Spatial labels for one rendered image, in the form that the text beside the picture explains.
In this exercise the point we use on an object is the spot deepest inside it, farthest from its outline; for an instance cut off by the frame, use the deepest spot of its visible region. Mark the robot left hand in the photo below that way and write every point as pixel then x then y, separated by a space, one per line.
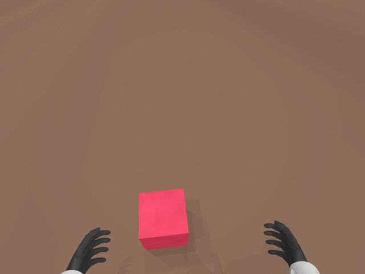
pixel 81 260

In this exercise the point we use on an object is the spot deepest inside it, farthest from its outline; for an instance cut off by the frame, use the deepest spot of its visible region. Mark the right robot forearm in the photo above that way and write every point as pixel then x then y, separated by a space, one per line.
pixel 303 267

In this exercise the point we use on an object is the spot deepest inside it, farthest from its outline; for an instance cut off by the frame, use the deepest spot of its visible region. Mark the robot right hand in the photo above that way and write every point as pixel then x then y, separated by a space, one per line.
pixel 292 250

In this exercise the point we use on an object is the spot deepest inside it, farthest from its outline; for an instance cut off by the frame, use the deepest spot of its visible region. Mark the carton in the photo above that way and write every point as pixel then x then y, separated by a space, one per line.
pixel 162 219

